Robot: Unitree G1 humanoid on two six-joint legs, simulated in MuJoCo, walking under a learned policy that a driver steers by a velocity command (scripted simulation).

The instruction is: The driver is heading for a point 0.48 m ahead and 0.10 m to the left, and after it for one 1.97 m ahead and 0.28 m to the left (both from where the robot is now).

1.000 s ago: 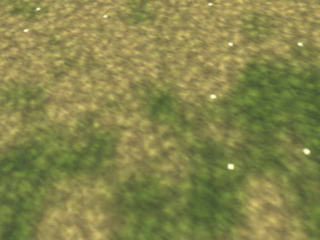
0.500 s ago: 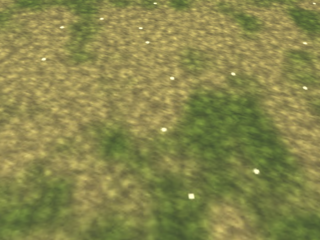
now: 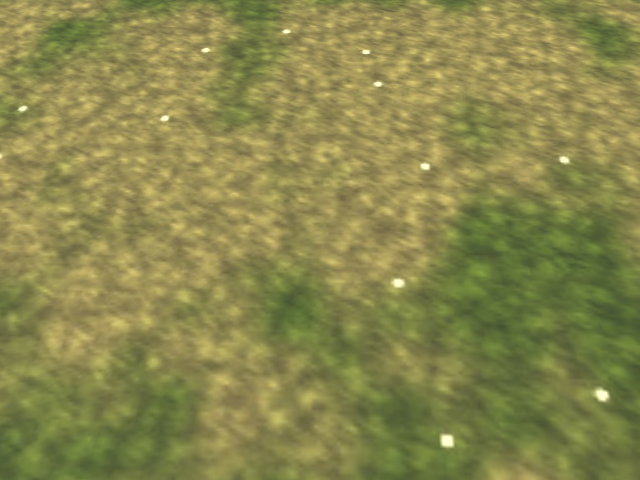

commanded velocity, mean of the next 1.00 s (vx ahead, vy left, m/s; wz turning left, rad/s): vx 0.49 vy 0.00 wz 0.33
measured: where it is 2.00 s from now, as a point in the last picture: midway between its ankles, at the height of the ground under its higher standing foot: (273, 228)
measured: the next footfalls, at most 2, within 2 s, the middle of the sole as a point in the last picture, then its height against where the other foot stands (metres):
left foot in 0.16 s outside the picture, level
right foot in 0.66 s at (368, 433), level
